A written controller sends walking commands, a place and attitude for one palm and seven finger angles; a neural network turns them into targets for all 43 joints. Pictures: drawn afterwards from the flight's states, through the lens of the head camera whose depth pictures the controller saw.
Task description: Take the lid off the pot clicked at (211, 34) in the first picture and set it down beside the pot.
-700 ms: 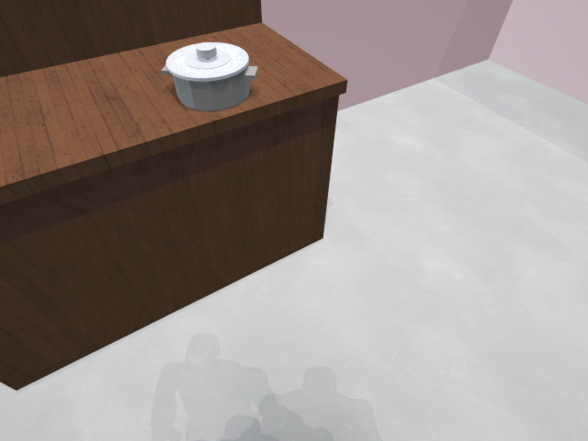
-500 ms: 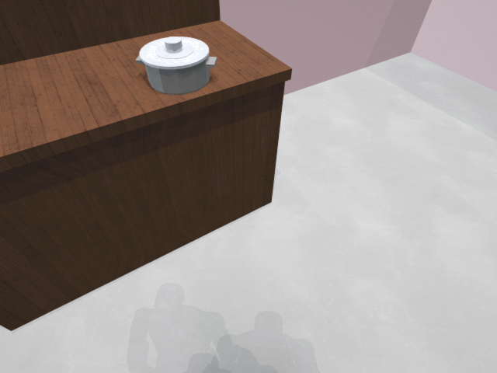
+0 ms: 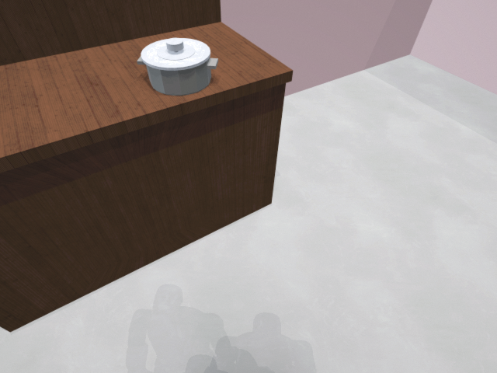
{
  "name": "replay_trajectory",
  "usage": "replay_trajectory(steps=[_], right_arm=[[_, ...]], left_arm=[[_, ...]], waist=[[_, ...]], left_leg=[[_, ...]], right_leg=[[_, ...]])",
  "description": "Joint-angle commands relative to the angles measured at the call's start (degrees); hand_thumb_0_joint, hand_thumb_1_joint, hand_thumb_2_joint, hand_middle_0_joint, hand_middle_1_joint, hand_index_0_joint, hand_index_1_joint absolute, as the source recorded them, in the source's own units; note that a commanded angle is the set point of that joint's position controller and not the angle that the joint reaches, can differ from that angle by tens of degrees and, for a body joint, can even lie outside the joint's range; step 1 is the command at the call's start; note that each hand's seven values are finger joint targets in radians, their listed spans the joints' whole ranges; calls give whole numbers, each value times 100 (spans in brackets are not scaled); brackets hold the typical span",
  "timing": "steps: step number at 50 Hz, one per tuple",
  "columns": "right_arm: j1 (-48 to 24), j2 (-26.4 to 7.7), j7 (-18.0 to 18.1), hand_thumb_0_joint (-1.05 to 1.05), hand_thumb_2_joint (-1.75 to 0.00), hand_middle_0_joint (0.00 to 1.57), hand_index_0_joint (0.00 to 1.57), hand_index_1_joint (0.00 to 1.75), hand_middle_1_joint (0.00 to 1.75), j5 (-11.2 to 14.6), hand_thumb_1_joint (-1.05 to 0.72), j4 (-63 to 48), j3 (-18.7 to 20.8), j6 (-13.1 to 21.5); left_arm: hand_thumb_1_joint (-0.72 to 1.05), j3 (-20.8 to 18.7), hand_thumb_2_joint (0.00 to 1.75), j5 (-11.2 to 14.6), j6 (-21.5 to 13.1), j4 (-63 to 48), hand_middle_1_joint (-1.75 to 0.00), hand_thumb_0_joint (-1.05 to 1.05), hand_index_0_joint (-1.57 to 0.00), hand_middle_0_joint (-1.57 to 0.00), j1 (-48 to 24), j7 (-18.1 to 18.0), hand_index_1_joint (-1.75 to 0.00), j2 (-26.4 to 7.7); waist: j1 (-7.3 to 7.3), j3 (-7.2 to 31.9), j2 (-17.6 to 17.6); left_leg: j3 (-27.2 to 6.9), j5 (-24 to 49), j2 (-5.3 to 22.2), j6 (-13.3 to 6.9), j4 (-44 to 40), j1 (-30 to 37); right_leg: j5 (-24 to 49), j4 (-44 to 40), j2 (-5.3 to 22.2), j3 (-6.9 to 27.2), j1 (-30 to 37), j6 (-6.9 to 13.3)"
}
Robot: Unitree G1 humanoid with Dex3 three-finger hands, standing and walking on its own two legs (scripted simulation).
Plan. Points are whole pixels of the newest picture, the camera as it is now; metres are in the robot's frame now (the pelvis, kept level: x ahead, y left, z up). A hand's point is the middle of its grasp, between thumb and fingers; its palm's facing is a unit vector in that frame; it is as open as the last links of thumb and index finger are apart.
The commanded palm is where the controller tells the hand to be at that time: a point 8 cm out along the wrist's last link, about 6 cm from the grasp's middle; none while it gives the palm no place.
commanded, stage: walk to a spot facing it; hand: left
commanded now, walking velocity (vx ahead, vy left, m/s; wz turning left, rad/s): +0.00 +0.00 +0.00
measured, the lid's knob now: (174, 44) +0.95 +0.28 +0.10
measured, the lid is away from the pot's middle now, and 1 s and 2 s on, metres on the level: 0.00 0.00 0.00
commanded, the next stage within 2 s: none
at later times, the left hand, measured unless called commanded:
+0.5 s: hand out of the picture +0.04 +0.16 -0.17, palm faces -0.07 -0.96 -0.29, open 7.4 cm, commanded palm none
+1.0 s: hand (164, 361) +0.18 +0.18 -0.19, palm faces -0.29 -0.93 -0.21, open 7.4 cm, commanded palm none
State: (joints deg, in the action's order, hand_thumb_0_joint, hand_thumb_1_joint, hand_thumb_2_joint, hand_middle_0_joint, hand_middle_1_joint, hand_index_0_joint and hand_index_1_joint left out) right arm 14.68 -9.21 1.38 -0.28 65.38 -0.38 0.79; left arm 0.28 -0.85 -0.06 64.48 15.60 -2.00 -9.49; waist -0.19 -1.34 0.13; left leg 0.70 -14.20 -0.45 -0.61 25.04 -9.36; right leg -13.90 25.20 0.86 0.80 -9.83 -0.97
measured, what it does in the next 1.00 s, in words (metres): walks ahead, turning right: left foot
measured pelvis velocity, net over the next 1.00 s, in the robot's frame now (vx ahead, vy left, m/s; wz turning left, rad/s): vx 0.18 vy -0.02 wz -0.46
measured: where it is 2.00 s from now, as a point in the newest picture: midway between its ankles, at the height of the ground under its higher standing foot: (275, 316)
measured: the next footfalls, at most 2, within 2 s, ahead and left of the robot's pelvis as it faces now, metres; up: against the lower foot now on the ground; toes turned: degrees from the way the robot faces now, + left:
left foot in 1.00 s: +0.31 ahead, +0.03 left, +0.00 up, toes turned -23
right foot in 1.56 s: +0.41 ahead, -0.20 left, +0.00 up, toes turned -54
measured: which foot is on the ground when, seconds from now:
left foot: down 0.00-0.40, up 0.42-0.98, down 1.00-1.00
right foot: down 0.00-1.00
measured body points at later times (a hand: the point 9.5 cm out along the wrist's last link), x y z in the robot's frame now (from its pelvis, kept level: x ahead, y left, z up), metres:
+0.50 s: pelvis +0.00 -0.04 -0.01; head +0.02 -0.07 +0.43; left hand +0.04 +0.21 -0.15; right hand +0.01 -0.29 -0.18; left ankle -0.01 +0.10 -0.69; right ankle -0.02 -0.11 -0.74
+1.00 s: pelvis +0.18 -0.02 -0.02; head +0.20 -0.02 +0.43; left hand +0.20 +0.23 -0.17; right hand +0.24 -0.30 -0.13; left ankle +0.27 +0.05 -0.75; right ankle -0.01 -0.11 -0.74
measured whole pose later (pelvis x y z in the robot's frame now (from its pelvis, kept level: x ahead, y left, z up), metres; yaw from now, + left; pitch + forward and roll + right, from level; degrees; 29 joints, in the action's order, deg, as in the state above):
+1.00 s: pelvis +0.18 -0.02 -0.02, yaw -26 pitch +1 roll -1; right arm 4.9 -10.4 -1.0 -0.7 48.5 1.7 2.6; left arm -4.2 -1.3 -2.0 58.3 27.7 -0.4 -10.5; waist -4.4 -1.6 0.6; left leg 2.1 -12.8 1.6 -0.3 35.8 -23.5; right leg -27.3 32.4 -5.0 14.3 -3.1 1.9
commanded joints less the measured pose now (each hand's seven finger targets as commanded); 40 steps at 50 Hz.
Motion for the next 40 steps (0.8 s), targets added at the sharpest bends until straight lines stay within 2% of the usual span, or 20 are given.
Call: replay_trajectory(steps=[1, 4, 9, 12, 15, 16, 17, 18, 19, 20, 21, 22, 23, 24, 25, 26, 28, 31, 35, 40], right_arm=[[278, -622, 52, 0, -90, 20, 20, 30, 30, -5, -90, -143, 129, 64], [314, -602, 77, 0, -90, 20, 20, 30, 30, -17, -90, -149, 143, 42], [203, -855, 123, 0, -90, 20, 20, 30, 30, -35, -90, -420, 320, -63], [83, -1072, 125, 0, -90, 20, 20, 30, 30, -51, -90, -653, 451, -94], [-99, -1141, 112, 0, -90, 20, 20, 30, 30, -64, -90, -885, 540, -80], [-130, -1155, 107, 0, -90, 20, 20, 30, 30, -79, -90, -941, 549, -74], [-237, -1142, 102, 0, -90, 20, 20, 30, 30, -90, -90, -997, 568, -75], [-259, -1156, 85, 0, -90, 20, 20, 30, 30, -114, -90, -1024, 557, -81], [-347, -1143, 57, 0, -90, 20, 20, 30, 30, -103, -90, -1071, 559, -97], [-305, -778, 20, 0, -90, 20, 20, 30, 30, -56, -90, -1203, 510, -130], [-673, -598, -27, 0, -90, 20, 20, 30, 30, -95, -90, -1473, 423, -130], [-794, -818, -49, 0, -90, 20, 20, 30, 30, -111, -90, -1531, 441, -121], [-813, -850, -83, 0, -90, 20, 20, 30, 30, -105, -90, -1524, 464, -87], [-833, -860, -108, 0, -90, 20, 20, 30, 30, -114, -90, -1489, 477, -42], [-771, -815, -147, 0, -90, 20, 20, 30, 30, -127, -90, -1455, 485, -23], [-745, -782, -171, 0, -90, 20, 20, 30, 30, -143, -90, -1422, 486, -10], [-730, -739, -185, 0, -90, 20, 20, 30, 30, -146, -90, -1446, 490, -14], [-871, -713, -197, 0, -90, 20, 20, 30, 30, -141, -90, -1557, 494, -10], [-1251, -719, -196, 0, -90, 20, 20, 30, 30, -117, -90, -1772, 473, 36], [-1699, -685, -230, 0, -90, 20, 20, 30, 30, -75, -90, -2072, 453, 89]], left_arm=[[90, -99, 90, -1, -63, -205, -30, 0, -20, -20, 291, -37, -30, -635], [90, -119, 90, 8, -14, -224, -30, 0, -20, -20, 271, -28, -30, -596], [90, -308, 90, -17, 141, -510, -30, 0, -20, -20, 139, 55, -30, -683], [90, -386, 90, -44, 221, -692, -30, 0, -20, -20, 154, 118, -30, -631], [90, -454, 90, -51, 277, -835, -30, 0, -20, -20, 246, 166, -30, -540], [90, -459, 90, -57, 281, -893, -30, 0, -20, -20, 237, 184, -30, -520], [90, -474, 90, -54, 260, -916, -30, 0, -20, -20, 319, 200, -30, -494], [90, -483, 90, -58, 218, -880, -30, 0, -20, -20, 548, 227, -30, -481], [90, -514, 90, -81, 170, -788, -30, 0, -20, -20, 927, 244, -30, -534], [90, -576, 90, -149, 96, -763, -30, 0, -20, -20, 1084, 203, -30, -1021], [90, -630, 90, -81, 80, -803, -30, 0, -20, -20, 1281, 131, -30, -1427], [90, -633, 90, -15, 35, -847, -30, 0, -20, -20, 1300, 76, -30, -1314], [90, -619, 90, -9, -25, -905, -30, 0, -20, -20, 1040, 68, -30, -1182], [90, -576, 90, 0, -65, -936, -30, 0, -20, -20, 867, 87, -30, -1042], [90, -552, 90, 7, -121, -997, -30, 0, -20, -20, 781, 98, -30, -997], [90, -533, 90, 3, -180, -1021, -30, 0, -20, -20, 813, 118, -30, -960], [90, -534, 90, 6, -248, -1025, -30, 0, -20, -20, 980, 147, -30, -989], [90, -540, 90, 3, -312, -999, -30, 0, -20, -20, 1224, 148, -30, -966], [90, -549, 90, -18, -360, -953, -30, 0, -20, -20, 1492, 121, -30, -986], [90, -554, 90, -62, -376, -941, -30, 0, -20, -20, 1519, 79, -30, -1014]], waist=[[14, -239, 55], [19, -295, -40], [17, -281, -277], [-21, -335, -674], [-69, -217, -1054], [-62, -182, -1023], [-143, -131, -903], [-237, 46, -665], [-451, 163, -175], [-464, 226, 1622], [-612, -210, 2355], [-542, -298, 1616], [-392, -454, 1469], [-274, -521, 898], [-215, -447, 461], [-185, -321, 274], [-173, -189, 336], [-211, -116, 428], [-329, 33, 506], [-406, -269, 594]], left_leg=[[-486, 738, 573, -101, -513, -99], [-404, 717, 617, -85, -448, -11], [-465, 183, 972, -204, -394, -25], [-761, -391, 1410, -441, -692, -229], [-813, -82, 1914, -817, -867, -416], [-707, 220, 1989, -885, -787, -399], [-507, 610, 1998, -850, -502, -418], [-240, 361, 1893, -704, -113, -475], [74, -406, 1590, -434, 681, -865], [772, -1538, 711, 10, 2185, -1848], [597, -2184, 193, 193, 3376, -2906], [-1, -1686, 380, 144, 3839, -3007], [-110, -1167, 501, 117, 4001, -3102], [-125, -840, 577, 147, 4080, -3028], [-106, -592, 637, 181, 4059, -2912], [-74, -367, 624, 221, 4014, -2849], [-42, -109, 591, 308, 3970, -2915], [-68, 147, 587, 387, 3855, -3161], [-92, 157, 605, 457, 3571, -3483], [-44, 67, 545, 430, 3067, -3370]], right_leg=[[530, -470, 439, 318, -231, 155], [590, -386, 390, 416, -422, 172], [401, 225, 164, 456, -957, 206], [-81, 931, -81, 236, -1210, 161], [-1016, 2196, -73, -36, -1269, 81], [-1211, 2278, 4, -86, -1282, 69], [-1130, 1991, 89, -65, -1103, 90], [-982, 1466, 67, -134, -677, 110], [-427, 529, 80, 2, -44, 152], [-756, -612, 952, 1724, 470, 507], [-674, -1371, 1784, 3277, 443, 909], [-964, -1538, 1744, 3277, 366, 1010], [-956, -1555, 1504, 3074, 266, 938], [-760, -1401, 1395, 2855, 188, 1050], [-534, -1299, 1290, 2569, 143, 1102], [-265, -1294, 1177, 2368, 215, 1113], [190, -1253, 1036, 2121, 425, 1099], [780, -1196, 928, 2017, 747, 1080], [1509, -1010, 942, 2132, 1304, 1199], [1656, -1009, 1001, 2360, 1118, 1347]])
